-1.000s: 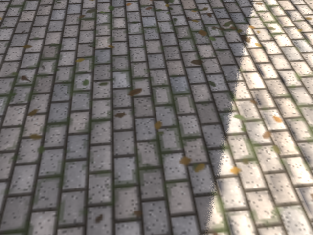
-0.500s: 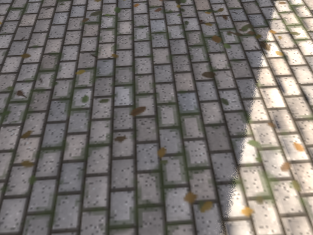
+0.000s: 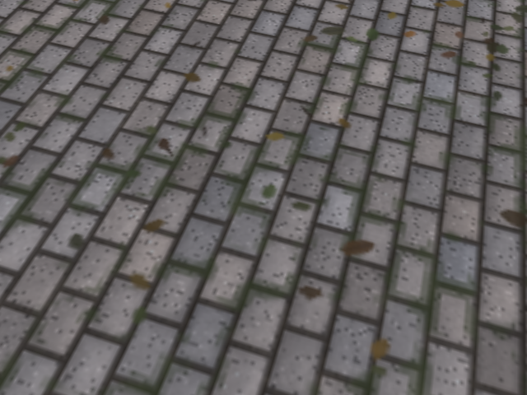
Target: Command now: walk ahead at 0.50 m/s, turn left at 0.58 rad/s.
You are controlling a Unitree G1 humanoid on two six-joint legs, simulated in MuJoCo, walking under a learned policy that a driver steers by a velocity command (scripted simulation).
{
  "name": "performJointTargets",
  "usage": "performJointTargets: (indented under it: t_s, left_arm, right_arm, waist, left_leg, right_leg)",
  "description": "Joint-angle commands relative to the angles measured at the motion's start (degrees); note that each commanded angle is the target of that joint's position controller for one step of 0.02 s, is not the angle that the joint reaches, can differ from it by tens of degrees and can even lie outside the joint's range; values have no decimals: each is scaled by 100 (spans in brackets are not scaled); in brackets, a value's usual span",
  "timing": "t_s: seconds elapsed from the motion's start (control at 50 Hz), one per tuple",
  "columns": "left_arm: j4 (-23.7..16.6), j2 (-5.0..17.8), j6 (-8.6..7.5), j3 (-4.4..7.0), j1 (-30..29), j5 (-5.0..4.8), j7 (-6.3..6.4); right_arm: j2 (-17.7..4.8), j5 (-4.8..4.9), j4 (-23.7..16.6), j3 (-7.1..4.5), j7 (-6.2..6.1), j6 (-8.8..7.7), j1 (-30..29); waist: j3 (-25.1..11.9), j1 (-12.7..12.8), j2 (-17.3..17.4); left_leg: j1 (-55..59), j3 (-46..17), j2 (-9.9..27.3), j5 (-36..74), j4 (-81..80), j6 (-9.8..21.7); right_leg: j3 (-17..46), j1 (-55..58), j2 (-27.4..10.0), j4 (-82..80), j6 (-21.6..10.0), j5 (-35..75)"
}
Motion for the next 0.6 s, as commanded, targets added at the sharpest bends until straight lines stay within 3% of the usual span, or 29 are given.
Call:
performJointTargets:
  t_s: [0.02,0.1,0.18,0.24,0.32,0.36,0.38,0.4,0.42,0.44,0.46,0.48,0.5,0.52,0.54,0.56,0.6]
  left_arm:
    - [-540,771,-149,186,-67,130,27]
    - [-586,488,40,115,-181,203,14]
    - [-660,268,10,-12,-822,120,-84]
    - [-779,276,-25,-50,-1268,27,-179]
    - [-982,339,-56,-58,-1556,-2,-339]
    - [-1013,372,-59,-45,-1397,0,-411]
    - [-969,465,-45,2,-1119,12,-413]
    - [-861,623,-23,93,-624,35,-392]
    - [-681,844,-3,219,158,54,-352]
    - [-584,1238,38,321,1010,68,-288]
    - [-544,1531,20,376,1144,26,-322]
    - [-551,969,47,251,1266,-61,-303]
    - [-624,840,77,211,963,-12,-252]
    - [-709,837,100,205,674,37,-224]
    - [-773,759,114,176,429,60,-212]
    - [-846,696,113,139,301,115,-188]
    - [-881,678,124,138,189,75,-148]
  right_arm:
    - [-663,-99,-424,-170,-72,-124,201]
    - [-746,-81,-343,-184,-205,-177,331]
    - [-692,-83,-129,-124,-266,-192,620]
    - [-801,-93,51,-125,-247,-219,887]
    - [-859,-99,283,-152,-257,-151,1102]
    - [-917,-90,305,-175,-298,-93,1023]
    - [-977,-103,274,-189,-322,-71,920]
    - [-1025,-113,237,-197,-348,-34,827]
    - [-993,-114,175,-166,-383,5,701]
    - [-791,-228,33,-69,-434,-19,801]
    - [-165,-263,-76,114,-326,-163,1551]
    - [-629,-139,-68,73,-235,-327,1082]
    - [-805,45,-285,28,-167,-442,474]
    - [-742,-2,-372,62,-175,-516,157]
    - [-738,-128,-415,32,-197,-539,14]
    - [-731,-180,-441,8,-206,-506,106]
    - [-633,-213,-428,17,-230,-408,321]
  waist:
    - [-821,-7,317]
    - [-674,38,251]
    - [-472,-328,440]
    - [-234,-575,428]
    - [-11,-646,352]
    - [-120,-504,410]
    - [-349,-339,502]
    - [-725,-65,556]
    - [-1194,375,432]
    - [-1871,640,-187]
    - [-2416,129,-1661]
    - [-2455,522,-1057]
    - [-1630,575,-713]
    - [-1192,447,-64]
    - [-832,258,204]
    - [-791,62,65]
    - [-713,-124,-159]
  left_leg:
    - [1824,-2442,1485,601,-1903,1118]
    - [1304,-1671,1276,1702,-2148,1139]
    - [1348,-937,1017,1537,-2220,738]
    - [1670,-941,1273,1014,-2322,690]
    - [2758,-869,1701,1636,-2031,617]
    - [3045,-677,1771,2670,-1693,485]
    - [3087,-544,1719,3722,-1355,398]
    - [3077,-376,1604,4814,-707,303]
    - [2713,-93,1359,5194,375,120]
    - [1469,113,1099,3509,2106,-102]
    - [-989,-157,-139,-1585,4043,-533]
    - [-1723,-908,53,-1990,4512,-480]
    - [-2112,-888,326,-1523,4438,-421]
    - [-2004,-796,542,-1156,4059,-389]
    - [-1808,-736,681,-954,3587,-439]
    - [-1454,-752,781,-833,3342,-489]
    - [-1256,-669,858,-835,2838,-663]
  right_leg:
    - [443,-1685,-399,-242,-62,608]
    - [226,-1590,-334,-1228,247,1378]
    - [54,-1402,-242,-2823,239,3050]
    - [-11,-1448,-149,-3415,80,3492]
    - [-1,-2106,-27,-3761,-252,2731]
    - [-86,-1900,143,-3842,-436,2198]
    - [-234,-1441,328,-3822,-537,1965]
    - [-432,-722,567,-3805,-661,1847]
    - [-457,438,707,-3972,-840,2170]
    - [901,2121,-224,-3880,-1221,2538]
    - [3957,4051,-1437,-4455,-2294,1431]
    - [4426,4336,-1403,-4992,-2140,524]
    - [3670,3720,-1276,-5122,-1921,641]
    - [3159,2940,-1079,-5191,-1796,1156]
    - [2779,2248,-907,-5286,-1765,1832]
    - [2542,1821,-760,-5402,-1773,2321]
    - [2231,1383,-614,-5555,-1827,2783]
Velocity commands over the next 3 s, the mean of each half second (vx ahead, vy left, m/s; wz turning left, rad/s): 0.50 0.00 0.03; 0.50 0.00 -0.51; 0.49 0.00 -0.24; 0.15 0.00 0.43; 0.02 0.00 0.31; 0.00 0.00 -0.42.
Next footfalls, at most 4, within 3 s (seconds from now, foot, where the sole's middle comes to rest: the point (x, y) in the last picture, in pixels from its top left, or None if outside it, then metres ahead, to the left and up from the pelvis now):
0.42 right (327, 391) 0.44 -0.13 -0.76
0.90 left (262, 277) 0.74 0.03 -0.76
1.40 right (385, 238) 0.87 -0.33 -0.76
1.88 left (317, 189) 1.05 -0.14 -0.76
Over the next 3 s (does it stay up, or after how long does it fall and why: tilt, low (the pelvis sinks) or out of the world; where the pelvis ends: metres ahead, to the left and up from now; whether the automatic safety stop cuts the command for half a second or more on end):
stays up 0.95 -0.30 0.00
